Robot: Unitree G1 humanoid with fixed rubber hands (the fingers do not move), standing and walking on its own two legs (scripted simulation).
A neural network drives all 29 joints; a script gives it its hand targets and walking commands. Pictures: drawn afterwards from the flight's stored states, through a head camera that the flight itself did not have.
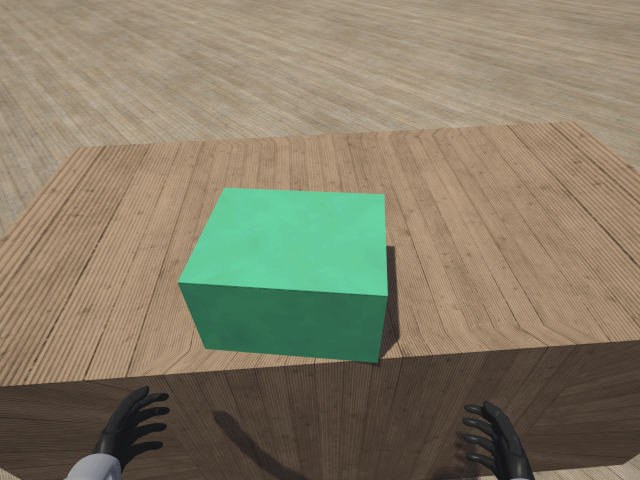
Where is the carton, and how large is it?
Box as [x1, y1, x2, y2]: [178, 188, 387, 362]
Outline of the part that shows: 224,188 178,280 178,284 205,348 377,362 387,297 383,194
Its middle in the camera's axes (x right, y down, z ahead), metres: -0.04 +0.05 +0.65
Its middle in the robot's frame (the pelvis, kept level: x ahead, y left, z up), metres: +0.45 +0.07 +0.00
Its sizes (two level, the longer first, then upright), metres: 0.283 0.223 0.167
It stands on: a pedestal, 0.68 m high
